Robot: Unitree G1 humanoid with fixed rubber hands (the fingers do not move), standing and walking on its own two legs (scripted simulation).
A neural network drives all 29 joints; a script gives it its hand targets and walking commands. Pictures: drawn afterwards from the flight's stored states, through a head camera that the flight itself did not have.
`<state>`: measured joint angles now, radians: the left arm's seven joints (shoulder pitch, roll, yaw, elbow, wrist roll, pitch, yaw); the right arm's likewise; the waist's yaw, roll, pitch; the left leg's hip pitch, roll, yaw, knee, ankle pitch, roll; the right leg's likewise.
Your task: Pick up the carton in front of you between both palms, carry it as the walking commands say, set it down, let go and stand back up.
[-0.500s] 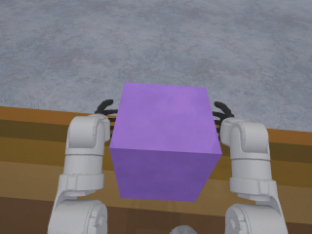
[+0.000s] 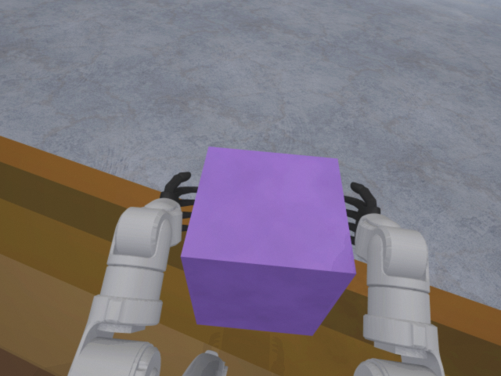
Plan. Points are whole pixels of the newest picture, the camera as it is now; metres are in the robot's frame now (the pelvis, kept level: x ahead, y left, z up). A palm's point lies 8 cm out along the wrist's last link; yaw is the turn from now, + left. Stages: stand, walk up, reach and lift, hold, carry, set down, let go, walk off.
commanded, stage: carry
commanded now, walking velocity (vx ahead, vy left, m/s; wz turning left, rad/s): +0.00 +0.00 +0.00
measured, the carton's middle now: (263, 246) +0.35 +0.04 +0.02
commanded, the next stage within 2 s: none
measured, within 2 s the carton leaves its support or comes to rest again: neither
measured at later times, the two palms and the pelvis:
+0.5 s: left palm (225, 146) +0.69 +0.19 -0.06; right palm (337, 170) +0.66 -0.11 -0.06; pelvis +0.32 +0.08 -0.14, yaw -1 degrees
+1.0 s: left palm (238, 117) +0.99 +0.21 -0.18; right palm (320, 129) +1.00 -0.09 -0.18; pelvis +0.64 +0.05 -0.27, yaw -2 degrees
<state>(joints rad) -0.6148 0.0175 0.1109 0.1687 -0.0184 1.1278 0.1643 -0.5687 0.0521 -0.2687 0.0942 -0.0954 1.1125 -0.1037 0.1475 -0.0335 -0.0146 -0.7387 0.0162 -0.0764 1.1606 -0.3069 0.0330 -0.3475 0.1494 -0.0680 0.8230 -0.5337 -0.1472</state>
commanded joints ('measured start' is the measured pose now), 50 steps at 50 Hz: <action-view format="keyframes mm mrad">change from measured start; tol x32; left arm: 1 -829 -1199 -677 -172 -512 -57 -287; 50 -696 -1145 -624 -199 -457 -92 -281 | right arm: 1 -620 900 593 -28 301 -27 194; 50 -619 986 706 -62 363 -59 155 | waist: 1 -42 42 -369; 50 10 17 -376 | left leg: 1 -50 16 55 -205 415 25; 8 709 -32 209 -730 787 32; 10 1258 365 -298 -508 1110 257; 12 1072 312 -424 -600 396 257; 14 896 197 -228 -525 796 144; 27 608 45 -115 -311 210 178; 32 323 63 48 53 489 72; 34 -114 -117 108 655 -415 -21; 50 -236 -9 98 -361 491 6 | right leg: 1 261 -225 361 1 744 -78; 8 61 -169 106 470 683 33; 10 -514 -15 82 1001 -230 187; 24 -636 -153 89 203 551 105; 30 -28 -124 -21 -360 889 97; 34 702 -408 366 -140 1071 -114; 38 415 -458 706 -268 338 -194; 50 453 -198 333 54 571 -63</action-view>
